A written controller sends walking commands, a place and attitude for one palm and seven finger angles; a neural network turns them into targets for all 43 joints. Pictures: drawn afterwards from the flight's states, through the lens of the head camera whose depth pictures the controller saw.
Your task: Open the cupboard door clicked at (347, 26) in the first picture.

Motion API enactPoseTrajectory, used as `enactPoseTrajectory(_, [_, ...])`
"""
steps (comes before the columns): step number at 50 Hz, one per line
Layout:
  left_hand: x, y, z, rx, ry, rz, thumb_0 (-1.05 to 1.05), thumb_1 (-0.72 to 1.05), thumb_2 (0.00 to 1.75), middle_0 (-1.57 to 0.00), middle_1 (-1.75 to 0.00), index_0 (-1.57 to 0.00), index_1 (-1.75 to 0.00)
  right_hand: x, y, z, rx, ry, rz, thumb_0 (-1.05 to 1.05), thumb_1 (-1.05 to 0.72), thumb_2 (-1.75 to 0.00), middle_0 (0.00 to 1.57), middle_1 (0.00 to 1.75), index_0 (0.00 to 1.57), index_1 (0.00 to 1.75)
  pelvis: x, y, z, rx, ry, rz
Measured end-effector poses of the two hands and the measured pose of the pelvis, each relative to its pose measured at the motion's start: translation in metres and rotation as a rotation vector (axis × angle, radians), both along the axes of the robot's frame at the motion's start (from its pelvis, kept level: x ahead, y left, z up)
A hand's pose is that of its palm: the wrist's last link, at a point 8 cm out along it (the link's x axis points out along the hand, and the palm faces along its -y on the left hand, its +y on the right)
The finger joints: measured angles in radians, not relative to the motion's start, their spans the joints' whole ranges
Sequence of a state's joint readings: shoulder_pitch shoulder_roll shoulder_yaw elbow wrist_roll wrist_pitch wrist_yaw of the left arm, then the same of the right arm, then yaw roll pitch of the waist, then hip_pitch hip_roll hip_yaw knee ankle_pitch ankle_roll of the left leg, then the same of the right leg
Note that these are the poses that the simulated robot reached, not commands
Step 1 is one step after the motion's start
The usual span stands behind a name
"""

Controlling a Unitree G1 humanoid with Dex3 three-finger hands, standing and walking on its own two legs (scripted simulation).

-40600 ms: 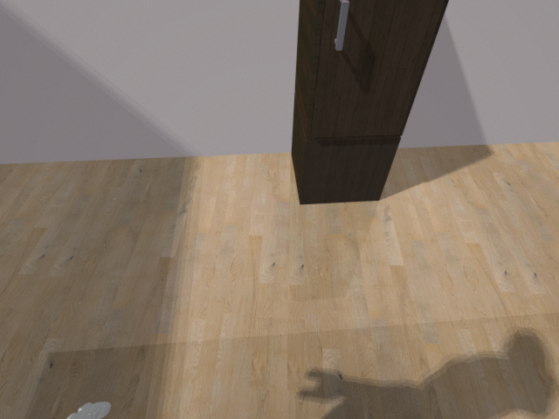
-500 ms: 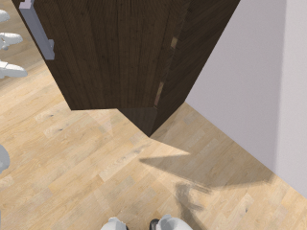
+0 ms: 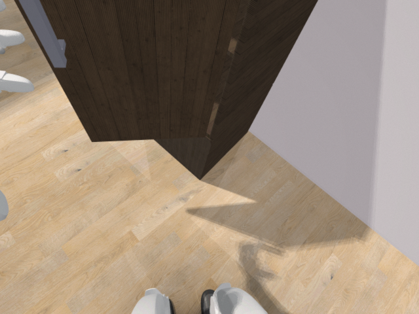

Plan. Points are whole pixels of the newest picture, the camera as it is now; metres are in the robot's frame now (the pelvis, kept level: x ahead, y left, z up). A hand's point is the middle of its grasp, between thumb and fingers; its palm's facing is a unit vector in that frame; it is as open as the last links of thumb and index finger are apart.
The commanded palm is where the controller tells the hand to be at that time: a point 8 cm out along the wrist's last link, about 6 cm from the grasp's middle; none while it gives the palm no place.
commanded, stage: slide the fingers in behind the handle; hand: left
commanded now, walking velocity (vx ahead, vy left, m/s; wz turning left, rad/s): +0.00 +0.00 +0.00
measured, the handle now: (46, 23) +0.59 +0.22 +0.13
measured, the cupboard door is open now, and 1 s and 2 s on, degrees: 49 49 49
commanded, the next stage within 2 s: close the thumb around the handle in 1.44 s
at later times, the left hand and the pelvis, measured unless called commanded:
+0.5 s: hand (24, 50) +0.54 +0.24 +0.12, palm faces +0.02 -1.00 +0.01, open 14.0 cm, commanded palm +0.52 +0.27 +0.12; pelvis +0.01 +0.00 +0.00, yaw +0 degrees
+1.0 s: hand (56, 51) +0.54 +0.20 +0.12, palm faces +0.03 -1.00 -0.01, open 14.0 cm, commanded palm +0.52 +0.24 +0.12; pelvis +0.00 -0.01 +0.00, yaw +0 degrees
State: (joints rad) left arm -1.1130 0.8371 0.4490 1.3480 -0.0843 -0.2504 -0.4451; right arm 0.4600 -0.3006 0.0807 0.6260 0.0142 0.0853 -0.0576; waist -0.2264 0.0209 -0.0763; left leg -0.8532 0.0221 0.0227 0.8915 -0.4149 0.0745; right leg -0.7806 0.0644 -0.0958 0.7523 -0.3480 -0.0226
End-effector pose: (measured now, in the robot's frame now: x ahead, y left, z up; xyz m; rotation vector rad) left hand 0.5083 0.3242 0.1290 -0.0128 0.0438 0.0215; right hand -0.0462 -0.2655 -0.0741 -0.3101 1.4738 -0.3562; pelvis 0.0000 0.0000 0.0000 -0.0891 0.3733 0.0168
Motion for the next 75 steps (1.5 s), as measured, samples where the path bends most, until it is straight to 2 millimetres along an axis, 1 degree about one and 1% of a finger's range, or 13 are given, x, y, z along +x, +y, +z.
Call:
enactPoseTrajectory(6, [0.006,-0.007,-0.006,-0.004,0.015,-0.001,-0.02,-0.50,0.30,-0.30,-1.20,-0.30,-1.20,-0.015,0.003,0.003,0.000,0.024,-0.025,0.00,-0.90,-0.89,0.20,0.30,0.20,0.30,0.000,0.000,0.000,-0.001,0.005,-0.007])
enactPoseTrajectory(12, [0.009,-0.015,-0.003,-0.004,-0.013,-0.002,-0.02,-0.50,0.30,-0.29,-1.20,-0.30,-1.20,-0.019,0.008,0.003,0.020,0.035,-0.041,0.00,-0.90,-0.89,0.20,0.30,0.20,0.30,0.003,0.001,0.001,0.000,0.004,-0.014])
enactPoseTrajectory(16, [0.009,-0.020,-0.005,-0.008,0.008,-0.002,-0.02,-0.50,0.30,-0.30,-1.20,-0.30,-1.21,-0.014,0.010,0.001,0.032,0.023,-0.043,0.00,-0.90,-0.89,0.20,0.30,0.20,0.30,0.006,0.002,0.002,0.001,-0.002,-0.013])
enactPoseTrajectory(24, [0.009,-0.026,-0.006,0.001,0.009,0.005,-0.02,-0.50,0.30,-0.30,-1.20,-0.29,-1.21,0.004,0.009,-0.004,0.045,-0.016,-0.016,0.00,-0.90,-0.89,0.20,0.30,0.20,0.30,0.008,0.002,0.002,0.004,-0.007,-0.008])
enactPoseTrajectory(29, [0.008,-0.037,-0.002,0.006,-0.019,-0.013,-0.02,-0.50,0.30,-0.29,-1.20,-0.29,-1.21,0.014,0.007,-0.006,0.053,-0.035,0.000,0.00,-0.90,-0.89,0.20,0.30,0.20,0.30,0.009,0.001,0.003,0.005,-0.010,-0.002])
enactPoseTrajectory(33, [0.008,-0.049,-0.005,-0.009,0.003,-0.017,-0.02,-0.50,0.30,-0.29,-1.20,-0.29,-1.21,0.021,0.005,-0.008,0.061,-0.053,0.010,0.00,-0.90,-0.89,0.20,0.30,0.20,0.30,0.009,0.000,0.003,0.008,-0.018,0.001])
enactPoseTrajectory(38, [0.009,-0.060,-0.005,0.010,0.000,0.000,-0.02,-0.50,0.30,-0.30,-1.20,-0.30,-1.21,0.024,0.003,-0.010,0.067,-0.081,0.010,0.00,-0.90,-0.89,0.20,0.30,0.20,0.30,0.008,-0.003,0.003,0.013,-0.022,-0.003])
enactPoseTrajectory(43, [0.009,-0.069,-0.004,0.004,-0.008,0.006,-0.02,-0.50,0.30,-0.30,-1.20,-0.30,-1.20,0.020,0.001,-0.012,0.081,-0.081,0.001,0.00,-0.90,-0.89,0.20,0.30,0.20,0.30,0.006,-0.007,0.003,0.019,-0.028,-0.010])
enactPoseTrajectory(50, [0.007,-0.073,-0.003,0.025,0.001,0.012,-0.02,-0.50,0.30,-0.30,-1.20,-0.30,-1.20,0.008,-0.003,-0.011,0.083,-0.067,-0.017,0.00,-0.90,-0.89,0.20,0.30,0.20,0.30,0.005,-0.012,0.003,0.023,-0.032,-0.011])
enactPoseTrajectory(55, [0.008,-0.079,-0.004,0.008,0.006,0.007,-0.02,-0.50,0.30,-0.30,-1.20,-0.30,-1.20,0.001,-0.007,-0.010,0.078,-0.046,-0.018,0.00,-0.90,-0.89,0.20,0.30,0.20,0.30,0.003,-0.015,0.003,0.025,-0.031,-0.008])
enactPoseTrajectory(61, [0.010,-0.077,-0.005,0.016,0.004,0.014,-0.02,-0.50,0.30,-0.30,-1.20,-0.31,-1.22,-0.003,-0.013,-0.007,0.062,-0.047,-0.028,0.00,-0.90,-0.89,0.20,0.30,0.20,0.30,0.003,-0.018,0.004,0.027,-0.025,-0.015])
enactPoseTrajectory(67, [0.008,-0.073,-0.005,0.005,0.005,0.015,-0.02,-0.50,0.30,-0.30,-1.20,-0.31,-1.21,-0.003,-0.014,-0.005,0.060,-0.042,-0.031,0.00,-0.90,-0.89,0.20,0.30,0.20,0.30,0.004,-0.018,0.005,0.027,-0.027,-0.017])
enactPoseTrajectory(75, [0.007,-0.068,-0.004,0.008,-0.001,0.010,-0.02,-0.50,0.30,-0.30,-1.20,-0.30,-1.21,0.006,-0.012,-0.006,0.059,-0.050,-0.018,0.00,-0.90,-0.89,0.20,0.30,0.20,0.30,0.006,-0.016,0.005,0.024,-0.027,-0.011])
